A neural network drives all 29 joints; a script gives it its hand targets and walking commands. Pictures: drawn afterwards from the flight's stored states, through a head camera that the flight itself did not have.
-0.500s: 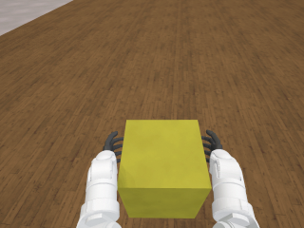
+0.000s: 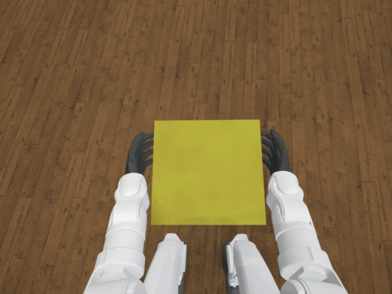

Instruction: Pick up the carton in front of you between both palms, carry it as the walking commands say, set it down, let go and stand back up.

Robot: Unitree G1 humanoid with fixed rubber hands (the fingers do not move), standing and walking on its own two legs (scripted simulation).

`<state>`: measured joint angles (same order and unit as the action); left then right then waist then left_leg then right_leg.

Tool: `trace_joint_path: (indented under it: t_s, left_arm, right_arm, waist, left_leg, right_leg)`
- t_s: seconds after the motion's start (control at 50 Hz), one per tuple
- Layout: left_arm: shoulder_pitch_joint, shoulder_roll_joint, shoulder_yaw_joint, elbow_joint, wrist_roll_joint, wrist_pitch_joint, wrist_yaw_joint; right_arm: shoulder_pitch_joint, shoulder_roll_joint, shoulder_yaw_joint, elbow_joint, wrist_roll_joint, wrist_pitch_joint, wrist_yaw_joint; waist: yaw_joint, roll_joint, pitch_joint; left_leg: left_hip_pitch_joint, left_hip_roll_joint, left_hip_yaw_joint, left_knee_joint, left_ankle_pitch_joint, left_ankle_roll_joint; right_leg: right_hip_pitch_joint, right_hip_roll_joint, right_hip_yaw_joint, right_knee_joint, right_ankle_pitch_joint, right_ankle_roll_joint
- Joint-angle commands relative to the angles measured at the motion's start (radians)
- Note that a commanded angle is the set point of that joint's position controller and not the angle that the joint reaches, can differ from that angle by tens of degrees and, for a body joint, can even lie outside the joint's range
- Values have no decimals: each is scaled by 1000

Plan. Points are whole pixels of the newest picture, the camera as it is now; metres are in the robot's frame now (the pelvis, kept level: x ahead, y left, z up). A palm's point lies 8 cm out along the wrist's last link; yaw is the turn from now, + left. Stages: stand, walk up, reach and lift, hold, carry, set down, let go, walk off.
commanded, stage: set down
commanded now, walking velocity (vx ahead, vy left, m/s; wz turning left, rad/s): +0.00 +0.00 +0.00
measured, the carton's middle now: (206, 176) +0.37 +0.00 -0.15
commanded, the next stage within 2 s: none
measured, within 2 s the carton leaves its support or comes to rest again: rests again in 1.64 s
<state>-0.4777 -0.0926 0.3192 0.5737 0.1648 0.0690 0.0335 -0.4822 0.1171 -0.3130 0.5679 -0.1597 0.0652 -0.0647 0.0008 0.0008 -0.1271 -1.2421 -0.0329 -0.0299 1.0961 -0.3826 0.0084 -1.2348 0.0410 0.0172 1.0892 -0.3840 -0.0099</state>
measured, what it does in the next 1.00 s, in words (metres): lowers itself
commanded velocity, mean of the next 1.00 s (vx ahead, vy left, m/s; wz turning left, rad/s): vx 0.00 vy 0.00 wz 0.00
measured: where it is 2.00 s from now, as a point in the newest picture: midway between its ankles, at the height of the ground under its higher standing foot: (204, 279)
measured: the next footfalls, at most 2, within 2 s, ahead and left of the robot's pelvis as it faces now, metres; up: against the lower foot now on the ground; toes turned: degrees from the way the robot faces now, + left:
none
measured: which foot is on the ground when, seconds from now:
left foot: down 0.00-1.00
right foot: down 0.00-1.00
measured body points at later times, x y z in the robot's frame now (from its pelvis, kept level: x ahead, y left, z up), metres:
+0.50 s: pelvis -0.04 +0.00 -0.14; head +0.21 +0.00 +0.24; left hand +0.42 +0.16 -0.24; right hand +0.42 -0.15 -0.23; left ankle +0.05 +0.11 -0.64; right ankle +0.05 -0.11 -0.64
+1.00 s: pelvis -0.05 +0.00 -0.25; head +0.27 +0.00 +0.06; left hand +0.45 +0.16 -0.39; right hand +0.46 -0.14 -0.39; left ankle +0.05 +0.11 -0.64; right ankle +0.05 -0.11 -0.64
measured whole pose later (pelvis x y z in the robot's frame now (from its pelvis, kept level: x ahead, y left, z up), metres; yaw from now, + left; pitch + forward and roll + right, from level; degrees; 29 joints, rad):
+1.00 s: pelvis -0.05 +0.00 -0.25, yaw +0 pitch +44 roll +0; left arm -1.10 0.12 0.32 0.83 0.04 0.15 0.10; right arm -1.10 -0.08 -0.32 0.82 -0.05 0.14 -0.14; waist 0.02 -0.01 0.04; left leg -2.21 -0.05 -0.01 1.99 -0.54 -0.01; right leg -2.21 0.06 0.00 1.99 -0.55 0.01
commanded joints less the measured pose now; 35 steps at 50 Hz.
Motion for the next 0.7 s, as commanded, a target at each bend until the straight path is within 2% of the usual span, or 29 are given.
trace_joint_path:
  t_s: [0.0,0.08,0.22,0.44,0.68]
  left_arm:
    - [-460,-757,-488,15,-32,-17,-115]
    - [-558,-755,-444,64,-24,0,-108]
    - [-715,-755,-402,104,-31,17,-94]
    - [-889,-737,-420,98,-84,42,-88]
    - [-1013,-709,-429,110,-127,62,-102]
  right_arm:
    - [-442,760,504,27,41,-10,128]
    - [-534,756,447,81,32,8,127]
    - [-691,757,407,134,41,25,115]
    - [-858,756,424,133,91,49,96]
    - [-991,731,425,139,116,71,99]
  waist:
    - [5,11,-735]
    - [8,11,-700]
    - [10,-1,-774]
    - [16,1,-922]
    - [20,-1,-968]
  left_leg:
    - [321,-101,-40,-18,301,-26]
    - [190,-109,-26,39,145,-22]
    - [41,-123,-5,173,63,-23]
    - [-107,-138,25,377,76,-30]
    - [-254,-143,44,564,129,-39]
  right_leg:
    - [282,105,44,-12,298,28]
    - [152,115,30,53,149,27]
    - [16,133,10,187,62,29]
    - [-137,149,-16,388,64,35]
    - [-286,148,-36,574,112,39]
